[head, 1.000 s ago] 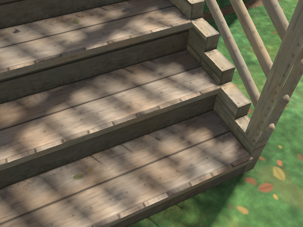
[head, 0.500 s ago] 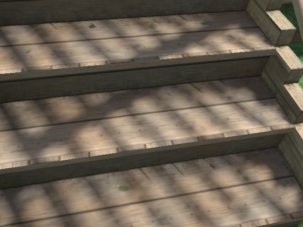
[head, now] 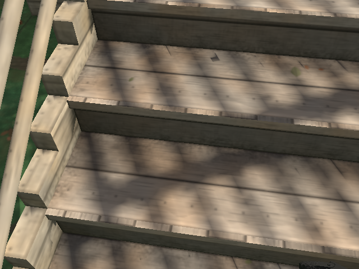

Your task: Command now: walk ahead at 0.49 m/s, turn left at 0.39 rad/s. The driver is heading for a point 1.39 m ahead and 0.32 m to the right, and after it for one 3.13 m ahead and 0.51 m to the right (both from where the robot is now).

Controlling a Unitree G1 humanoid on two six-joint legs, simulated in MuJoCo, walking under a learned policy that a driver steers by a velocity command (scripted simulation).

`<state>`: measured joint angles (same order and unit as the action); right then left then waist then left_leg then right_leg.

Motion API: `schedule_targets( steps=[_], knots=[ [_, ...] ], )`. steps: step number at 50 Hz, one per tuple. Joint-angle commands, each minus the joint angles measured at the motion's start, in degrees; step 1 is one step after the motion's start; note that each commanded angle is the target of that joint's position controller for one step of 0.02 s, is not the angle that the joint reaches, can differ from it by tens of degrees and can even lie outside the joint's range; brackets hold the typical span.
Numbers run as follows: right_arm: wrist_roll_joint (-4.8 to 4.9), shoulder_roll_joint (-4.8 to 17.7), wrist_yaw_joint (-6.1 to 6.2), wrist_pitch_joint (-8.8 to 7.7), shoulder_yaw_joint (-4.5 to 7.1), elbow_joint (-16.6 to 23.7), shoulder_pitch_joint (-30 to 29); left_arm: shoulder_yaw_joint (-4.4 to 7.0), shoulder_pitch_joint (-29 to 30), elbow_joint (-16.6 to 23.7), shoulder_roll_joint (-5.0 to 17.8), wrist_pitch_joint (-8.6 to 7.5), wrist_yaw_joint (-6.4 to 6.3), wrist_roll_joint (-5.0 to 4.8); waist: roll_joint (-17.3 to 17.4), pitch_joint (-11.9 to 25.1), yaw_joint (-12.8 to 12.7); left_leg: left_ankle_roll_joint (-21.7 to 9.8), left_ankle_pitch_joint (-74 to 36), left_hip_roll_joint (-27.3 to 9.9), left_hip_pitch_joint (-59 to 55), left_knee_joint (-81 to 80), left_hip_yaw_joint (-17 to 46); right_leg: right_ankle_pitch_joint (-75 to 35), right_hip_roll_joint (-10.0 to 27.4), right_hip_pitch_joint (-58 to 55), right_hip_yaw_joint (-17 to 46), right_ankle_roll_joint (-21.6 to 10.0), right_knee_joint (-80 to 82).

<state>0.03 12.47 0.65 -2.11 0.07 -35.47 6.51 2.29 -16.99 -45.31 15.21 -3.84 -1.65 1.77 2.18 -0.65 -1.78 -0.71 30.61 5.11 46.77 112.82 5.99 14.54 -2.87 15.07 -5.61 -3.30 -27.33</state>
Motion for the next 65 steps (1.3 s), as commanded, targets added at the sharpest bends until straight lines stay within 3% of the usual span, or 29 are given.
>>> schedule_targets(
  steps=[1, 6, 9, 10, 11, 13, 14, 15, 16, 17, 19, 20, 22, 26, 35, 38, 39, 41, 43, 44, 45, 46, 49, 51, 55, 57, 59, 62, 65],
  knots=[
    [-0.51, -7.0, -1.09, 0.32, -4.4, 8.5, -2.1, -1.15, -5.0, -1.3, 0.7, 1.39, -0.38, -0.83, -2.4, -4.8, 3.0, 0.5, -1.8, -4.1, 23.1, 18.9, -0.8, -1.1, 18.3, -0.4, 17.2, -8.8, 16.5],
    [-0.15, -7.2, -1.54, -0.98, -6.96, 17.0, -15.1, -0.9, -11.4, -4.9, 3.9, 2.0, -1.52, -1.31, -1.7, -2.8, -0.3, 2.8, -9.9, -9.3, 35.5, 0.4, -3.5, 0.7, 15.1, -6.1, 10.7, -6.6, 16.3],
    [-1.99, -9.6, -2.9, -2.44, -9.99, 24.3, -25.8, -0.73, -15.3, -6.9, 6.3, 2.66, -3.43, -3.38, -4.9, 4.4, -1.6, 1.7, -10.4, -13.6, 11.1, -26.4, -13.8, -15.7, 16.1, 1.6, 12.2, -9.8, 29.6],
    [-0.47, -7.8, -3.21, -2.85, -8.91, 22.8, -26.4, -1.18, -16.6, -8.3, 4.8, 1.81, -2.94, -3.89, -3.6, 4.3, -2.2, 0.5, -8.1, -10.1, -4.5, -36.2, -20.2, -25.8, 12.9, 5.4, 8.9, -9.5, 30.9],
    [0.25, -7.0, -2.55, -3.63, -7.33, 21.9, -23.1, -1.34, -20.8, -11.1, 6.8, 0.28, -1.98, -2.8, -12.5, 11.9, 0.4, -1.6, 0.8, -4.0, -17.1, -36.5, -22.5, -62.7, 14.6, -1.1, 7.8, -10.0, 24.5],
    [0.37, 2.2, -2.1, -3.26, -2.58, 14.8, -0.9, 0.53, -12.9, -8.7, 15.6, 0.35, -0.72, -1.16, -22.6, 24.4, 13.5, -6.5, -0.2, -0.9, -22.8, -49.3, -15.2, -109.5, 17.4, -23.5, 4.9, -8.1, 1.6],
    [-0.17, 7.6, -2.01, -2.99, -0.26, 9.5, 10.9, 1.3, -8.1, -6.9, 15.5, 0.16, -1.12, -0.96, -19.0, 28.0, 18.5, -10.2, -6.6, -5.6, -34.8, -55.8, -0.9, -106.1, 17.8, -16.8, 7.4, -7.1, -13.2],
    [-2.85, 15.5, -1.89, -1.63, 2.31, 1.6, 22.5, 0.96, -8.8, -4.6, 9.5, -0.95, 0.51, -1.84, 11.7, 35.4, 18.2, -19.8, -6.5, -19.4, -54.5, -75.1, 31.2, -62.0, 6.4, 8.6, 8.3, -5.6, -38.8],
    [-4.36, 14.1, -0.42, -0.21, 2.46, -2.0, 26.5, 1.35, -8.0, -8.6, 5.7, -2.4, 3.23, -1.52, 13.7, 37.7, 17.9, -23.0, 5.0, -28.0, -56.5, -94.1, 57.0, -6.1, -4.7, 22.6, 22.9, -4.7, -69.7],
    [-1.68, 8.8, -0.46, -0.1, 1.03, -4.7, 19.7, 1.77, -2.8, -3.7, 1.1, -1.99, 4.7, -3.58, 7.6, 23.2, 13.0, -16.5, 15.9, -29.6, -45.2, -94.0, 49.8, -3.3, -3.2, 34.8, 28.2, -5.4, -84.7],
    [0.07, -2.1, -2.98, -0.58, -1.23, -12.5, 10.2, -1.8, 8.7, 6.8, -5.9, -0.21, 3.62, -2.28, -0.9, -0.7, 4.0, -8.1, 7.2, -23.9, -27.0, -91.3, 25.0, -7.1, -0.9, 48.1, 18.6, -7.1, -95.6],
    [-0.3, -7.8, -3.73, -1.12, -2.63, -15.6, 8.0, -2.87, 4.6, 6.9, -8.4, 0.6, 3.4, -2.68, -1.4, -1.9, -0.8, -4.1, -2.1, -20.7, -23.7, -90.4, 14.2, -8.4, 0.4, 47.4, 18.8, -7.8, -98.4],
    [-2.25, -10.2, -4.22, -1.05, -2.61, -17.4, 5.9, -4.45, -1.9, 5.1, -9.7, 0.96, 3.84, -4.55, -1.5, -2.1, -5.2, -0.8, -14.8, -18.2, -21.2, -89.2, 0.2, -15.2, 1.5, 49.5, 20.3, -8.2, -97.8],
    [-5.44, -5.4, -3.88, -1.89, -3.14, -18.8, 6.0, -5.1, 2.0, 4.5, -7.9, 2.23, 2.04, -2.87, 1.3, -2.3, -5.4, -3.3, -19.8, -17.1, -12.8, -94.6, -12.9, -26.5, 0.4, 49.7, 11.8, -3.5, -94.6],
    [-1.72, 0.8, 2.02, -1.54, -1.61, -22.4, 28.5, -5.66, 24.0, 15.1, -6.9, 3.77, 2.35, -3.33, 2.7, -5.4, 5.9, -3.6, -15.4, -23.4, -43.9, -101.1, -8.1, -11.6, 7.6, 75.0, 8.7, 1.3, -86.4],
    [0.61, 6.0, 4.72, -0.04, 1.34, -22.5, 30.7, -8.0, 32.8, 19.8, -11.1, 3.9, 4.93, -3.13, 4.5, -6.3, 8.2, -6.2, -20.2, -25.9, -48.8, -112.6, -10.9, 2.3, 13.1, 69.3, 0.6, 1.2, -71.5],
    [1.48, 5.7, 4.92, 0.55, 1.76, -23.2, 33.4, -8.49, 36.5, 20.4, -12.1, 3.28, 5.9, -2.91, 1.0, -6.6, 9.6, -6.0, -27.2, -25.1, -50.4, -112.8, -14.0, 6.0, 12.7, 64.2, -2.0, 0.3, -62.7],
    [1.61, 8.7, 3.51, -0.43, 1.74, -23.2, 28.9, -7.18, 28.1, 19.5, -10.5, 1.52, 6.22, -2.38, 5.3, 1.8, 2.5, -8.7, -97.4, -24.5, -42.8, -103.8, -20.3, 14.1, 2.1, 29.9, -14.0, -4.7, -53.4],
    [0.89, 17.2, 2.91, -1.39, 3.68, -19.9, 22.6, -2.13, 9.2, 15.9, -0.9, 2.04, 5.44, -2.68, 13.1, 15.3, -9.0, -8.6, -127.4, -25.0, -49.7, -79.9, -17.8, 13.5, -4.6, 8.9, -7.6, -10.1, -34.3],
    [0.76, 16.2, 2.46, -3.24, 3.95, -16.6, 20.7, 0.46, -0.2, 14.1, 4.6, 3.18, 4.3, -2.73, 10.2, 21.6, -13.0, -5.1, -105.8, -21.6, -31.2, -63.4, -14.2, 11.8, 0.6, -13.0, 13.7, -14.0, -27.0],
    [-0.9, 7.7, 0.03, -5.92, 1.82, -12.5, 17.7, 3.31, -6.4, 10.6, 14.1, 3.76, 2.84, -1.86, -16.4, 27.9, -9.5, -2.0, -38.0, -7.3, -11.8, -39.9, -9.0, 26.2, 14.2, -25.7, 52.7, -21.1, -1.7],
    [-0.74, 8.0, -2.23, -7.75, 3.83, -14.6, 15.8, 2.89, -6.6, 8.9, 12.4, 3.32, 0.77, 0.12, -13.4, 31.3, -7.1, -2.1, -23.3, -3.1, -9.0, -15.6, 6.2, 29.5, 18.9, -21.7, 69.0, -17.9, 12.4],
    [-1.75, -2.4, -2.54, -7.31, 1.05, -3.3, 0.2, -0.91, -3.0, 0.7, -1.4, 1.06, 3.79, -1.58, 0.6, 4.5, 0.2, -7.5, -23.9, -6.3, 7.2, 8.5, 2.3, 18.2, 14.0, 3.1, 43.5, -8.0, 7.0],
    [-1.23, -3.6, -3.66, -5.74, -0.62, -2.7, 5.6, -1.93, -0.4, -1.5, -6.1, 0.37, 4.69, -2.02, 0.3, 1.8, 5.5, -9.6, -22.4, -8.1, 12.2, 13.2, 1.0, 7.4, 9.1, 6.7, 28.7, -5.0, 5.3],
    [-0.9, -5.1, -1.42, -4.15, -3.05, -1.4, 5.5, -2.44, -0.4, -2.2, -5.7, 0.43, 5.85, -0.52, -1.9, 0.0, 8.5, -6.2, -28.3, -9.8, 18.6, 5.0, -5.5, -13.6, 4.1, 14.0, 14.0, -0.4, 0.3],
    [-0.61, -9.4, -0.87, -3.91, -5.01, 0.4, 0.7, -2.9, -7.9, -5.4, -4.2, 0.16, 5.47, 0.39, -10.3, 0.5, 5.6, -5.4, -24.3, -8.2, 32.3, 25.7, -8.7, -13.3, 7.1, 8.9, 21.3, -2.2, 2.9],
    [-2.51, -11.2, -1.64, -4.24, -6.67, 4.9, -6.3, -3.0, -8.6, -7.1, -4.2, 0.54, 5.16, -0.5, -8.5, -1.7, 5.5, -4.8, -26.7, -10.5, 37.0, 20.4, -7.9, 0.0, 6.2, 10.8, 24.1, -2.4, 5.8],
    [-3.85, -11.7, -0.71, -5.79, -7.85, 11.4, -23.4, -2.55, -14.9, -8.8, -3.4, 2.1, 2.49, -1.2, -8.2, 0.6, -1.3, -0.8, -28.4, -8.9, 35.8, 4.7, -13.5, -7.1, 7.8, 7.4, 30.9, -5.7, 12.1],
    [-3.14, -8.8, -0.14, -5.88, -6.78, 11.2, -26.0, -1.88, -15.1, -9.3, -3.1, 3.44, -0.92, -2.84, -7.6, 6.8, -0.6, -2.6, -21.1, -7.5, 13.7, -24.3, -19.8, -36.6, 9.1, -0.2, 20.8, -5.3, 20.2]
  ],
)
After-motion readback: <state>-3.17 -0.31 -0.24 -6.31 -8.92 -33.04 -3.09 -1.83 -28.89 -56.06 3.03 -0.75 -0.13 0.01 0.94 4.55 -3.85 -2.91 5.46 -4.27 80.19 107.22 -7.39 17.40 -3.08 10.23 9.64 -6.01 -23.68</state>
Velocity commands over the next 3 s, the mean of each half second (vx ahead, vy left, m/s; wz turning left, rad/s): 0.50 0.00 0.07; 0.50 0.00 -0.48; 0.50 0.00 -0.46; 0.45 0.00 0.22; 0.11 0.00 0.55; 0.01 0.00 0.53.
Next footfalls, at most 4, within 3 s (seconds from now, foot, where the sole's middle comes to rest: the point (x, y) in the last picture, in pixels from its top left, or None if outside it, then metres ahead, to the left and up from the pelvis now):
0.26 left None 0.29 0.16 -0.60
0.86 right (241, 200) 0.58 -0.13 -0.43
1.38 left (239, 84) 0.90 -0.13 -0.26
1.94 right None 1.12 -0.54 -0.10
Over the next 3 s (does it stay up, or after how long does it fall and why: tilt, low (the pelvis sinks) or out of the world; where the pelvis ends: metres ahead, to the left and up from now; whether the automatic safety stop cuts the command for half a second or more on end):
stays up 1.32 -0.32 0.71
